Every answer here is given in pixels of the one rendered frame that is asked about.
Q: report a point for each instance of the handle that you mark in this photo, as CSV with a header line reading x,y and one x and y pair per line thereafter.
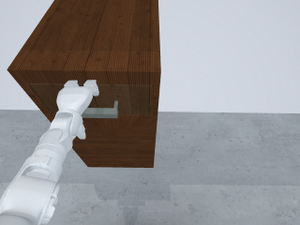
x,y
101,112

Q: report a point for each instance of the cabinet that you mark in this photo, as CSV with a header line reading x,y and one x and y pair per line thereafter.
x,y
112,42

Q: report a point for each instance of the robot left forearm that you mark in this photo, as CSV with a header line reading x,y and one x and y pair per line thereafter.
x,y
47,160

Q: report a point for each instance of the left robot upper arm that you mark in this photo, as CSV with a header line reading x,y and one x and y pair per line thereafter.
x,y
31,201

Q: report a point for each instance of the left robot hand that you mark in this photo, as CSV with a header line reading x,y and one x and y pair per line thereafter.
x,y
77,98

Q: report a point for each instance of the drawer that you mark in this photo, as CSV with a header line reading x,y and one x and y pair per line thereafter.
x,y
133,99

